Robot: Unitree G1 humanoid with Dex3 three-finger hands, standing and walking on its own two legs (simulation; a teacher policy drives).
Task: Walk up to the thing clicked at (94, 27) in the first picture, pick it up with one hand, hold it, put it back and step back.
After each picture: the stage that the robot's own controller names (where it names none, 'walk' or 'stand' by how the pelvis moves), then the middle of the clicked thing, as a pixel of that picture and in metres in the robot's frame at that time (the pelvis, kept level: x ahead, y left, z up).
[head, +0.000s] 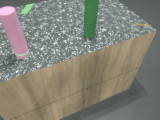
stand; (90, 15) +0.79 -0.03 +0.02
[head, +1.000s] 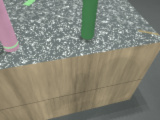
walk; (89, 15) +0.72 +0.01 +0.06
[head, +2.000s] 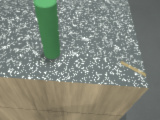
walk; (49, 31) +0.51 +0.18 +0.06
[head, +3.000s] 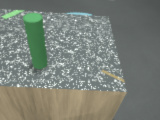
walk; (37, 43) +0.53 +0.24 +0.05
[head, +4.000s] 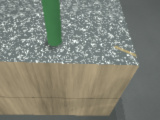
walk; (52, 20) +0.64 +0.12 +0.05
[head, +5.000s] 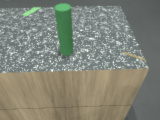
walk; (65, 31) +0.64 +0.12 +0.05
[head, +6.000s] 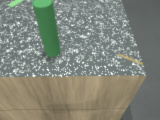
walk; (48, 30) +0.55 +0.17 +0.07
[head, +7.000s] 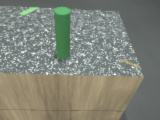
walk; (62, 35) +0.63 +0.09 +0.04
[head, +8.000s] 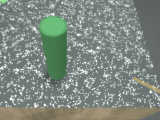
walk; (55, 53) +0.41 +0.10 +0.04
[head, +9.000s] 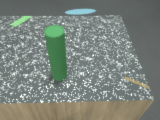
walk; (57, 56) +0.48 +0.12 +0.03
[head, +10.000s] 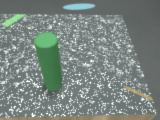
stand; (50, 65) +0.41 +0.13 +0.03
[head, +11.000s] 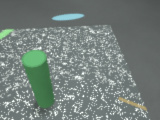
stand; (41, 82) +0.36 +0.15 +0.03
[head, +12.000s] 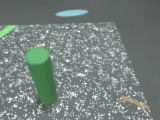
stand; (44, 79) +0.37 +0.14 +0.02
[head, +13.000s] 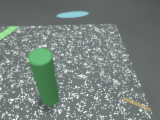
stand; (46, 80) +0.36 +0.14 +0.02
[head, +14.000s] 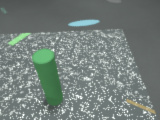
rise first; (50, 80) +0.38 +0.15 +0.03
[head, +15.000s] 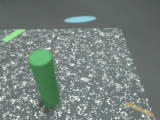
go down; (46, 82) +0.36 +0.15 +0.03
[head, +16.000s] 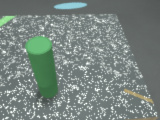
go down; (44, 71) +0.38 +0.13 +0.05
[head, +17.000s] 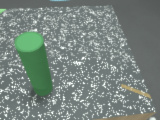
close in; (37, 69) +0.38 +0.14 +0.06
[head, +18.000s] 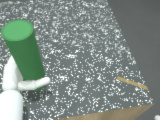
close; (29, 61) +0.38 +0.15 +0.09
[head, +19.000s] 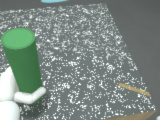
lift; (27, 72) +0.34 +0.15 +0.10
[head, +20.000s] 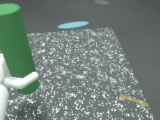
lift; (18, 55) +0.34 +0.18 +0.21
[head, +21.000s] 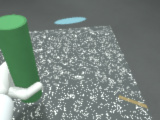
hold; (22, 65) +0.32 +0.17 +0.18
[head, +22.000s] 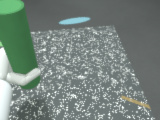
hold; (20, 51) +0.34 +0.17 +0.21
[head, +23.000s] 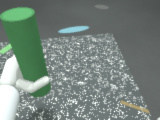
hold; (31, 58) +0.32 +0.14 +0.21
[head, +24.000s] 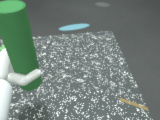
crouch; (21, 51) +0.34 +0.17 +0.22
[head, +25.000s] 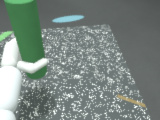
lower; (30, 41) +0.39 +0.15 +0.20
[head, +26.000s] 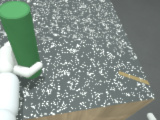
lower; (24, 46) +0.43 +0.16 +0.10
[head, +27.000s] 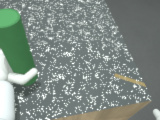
lower; (18, 53) +0.41 +0.17 +0.10
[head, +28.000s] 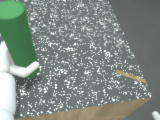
lower; (20, 46) +0.43 +0.17 +0.10
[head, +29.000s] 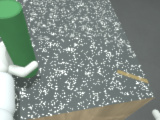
rest; (19, 46) +0.43 +0.17 +0.10
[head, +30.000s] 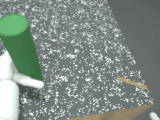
withdraw; (24, 56) +0.40 +0.16 +0.09
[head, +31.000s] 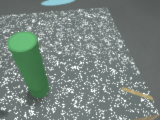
sink last; (33, 70) +0.37 +0.15 +0.07
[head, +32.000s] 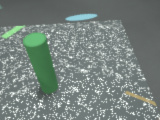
stand; (43, 66) +0.41 +0.17 +0.07
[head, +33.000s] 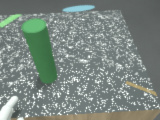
stand; (42, 55) +0.43 +0.16 +0.09
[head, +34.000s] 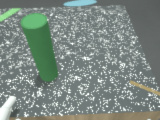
stand; (43, 52) +0.42 +0.16 +0.10
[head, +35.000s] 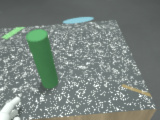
stand; (44, 62) +0.44 +0.16 +0.07
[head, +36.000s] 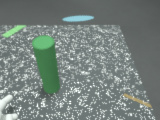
stand; (48, 67) +0.42 +0.15 +0.04
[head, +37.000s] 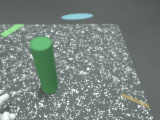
stand; (46, 68) +0.42 +0.16 +0.03
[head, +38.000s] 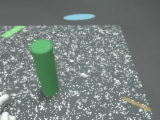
stand; (46, 71) +0.41 +0.16 +0.03
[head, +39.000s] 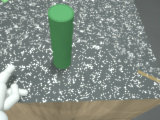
walk; (61, 42) +0.46 +0.07 +0.05
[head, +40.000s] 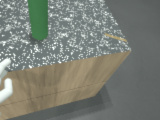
walk; (38, 11) +0.61 +0.12 +0.03
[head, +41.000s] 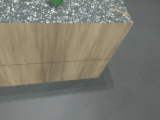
walk; out of the picture +0.84 +0.14 +0.04
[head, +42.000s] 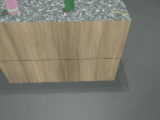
walk; out of the picture +1.06 +0.16 +0.04
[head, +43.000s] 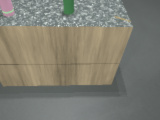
stand; out of the picture +1.00 +0.10 +0.03
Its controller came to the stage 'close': yes
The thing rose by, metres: 0.20
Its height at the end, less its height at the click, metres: +0.00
